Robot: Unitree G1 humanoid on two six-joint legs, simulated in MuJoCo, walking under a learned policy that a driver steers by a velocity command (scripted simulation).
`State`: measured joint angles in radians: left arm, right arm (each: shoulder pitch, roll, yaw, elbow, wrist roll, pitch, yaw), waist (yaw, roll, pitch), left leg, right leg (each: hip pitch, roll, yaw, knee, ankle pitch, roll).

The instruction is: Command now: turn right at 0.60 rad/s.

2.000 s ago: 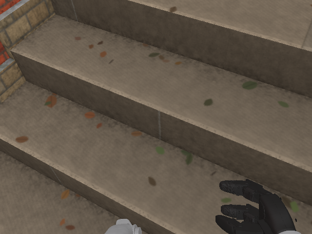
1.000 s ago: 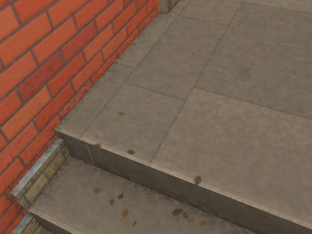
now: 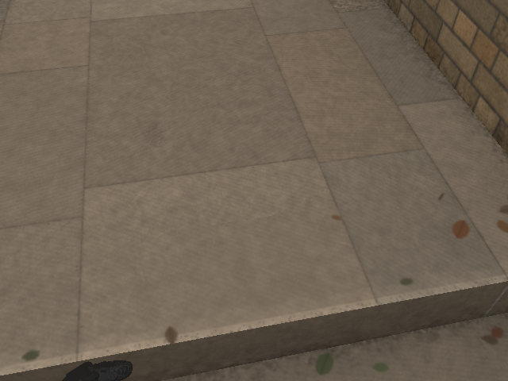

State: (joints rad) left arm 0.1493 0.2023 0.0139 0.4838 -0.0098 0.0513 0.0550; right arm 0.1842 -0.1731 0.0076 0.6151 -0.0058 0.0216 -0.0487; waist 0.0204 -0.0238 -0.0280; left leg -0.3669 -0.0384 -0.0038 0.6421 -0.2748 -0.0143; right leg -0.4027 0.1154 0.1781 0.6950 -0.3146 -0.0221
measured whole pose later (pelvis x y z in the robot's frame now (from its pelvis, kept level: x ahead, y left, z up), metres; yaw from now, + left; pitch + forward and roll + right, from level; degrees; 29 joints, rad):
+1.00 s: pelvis +0.05 -0.03 +0.02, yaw -8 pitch +1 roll +0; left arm 0.27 0.16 0.02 0.84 0.02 0.04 0.04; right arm 0.33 -0.18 -0.01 1.01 -0.02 0.00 -0.02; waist -0.02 0.00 -0.02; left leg -0.12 0.05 0.01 0.38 -0.27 -0.04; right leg -0.19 0.06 -0.06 0.39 -0.21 -0.07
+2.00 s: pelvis +0.40 -0.17 +0.18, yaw +6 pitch -1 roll +0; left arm 0.47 0.13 -0.05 0.99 0.06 -0.05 -0.01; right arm 0.10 -0.10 0.06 0.65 0.01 0.02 0.02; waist 0.01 0.02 -0.08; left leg -1.31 -0.01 -0.05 2.16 0.00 0.11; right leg -0.12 -0.15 -0.34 0.54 -0.37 0.02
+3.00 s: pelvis +0.97 +0.03 +0.35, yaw +34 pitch +2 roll -2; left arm 0.21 0.28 0.05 0.78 0.00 -0.10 -0.01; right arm 0.30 -0.24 -0.02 0.75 0.00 -0.09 0.01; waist 0.00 0.03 0.03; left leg -0.42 -0.03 -0.11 1.38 -0.34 0.02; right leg -0.33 0.11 -0.01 0.41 -0.11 -0.08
